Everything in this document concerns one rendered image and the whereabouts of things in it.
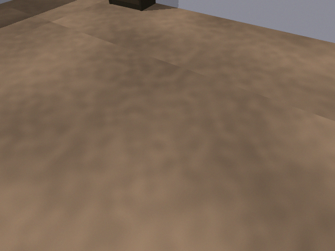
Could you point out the bookshelf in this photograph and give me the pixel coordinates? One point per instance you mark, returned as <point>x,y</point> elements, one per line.
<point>134,4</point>

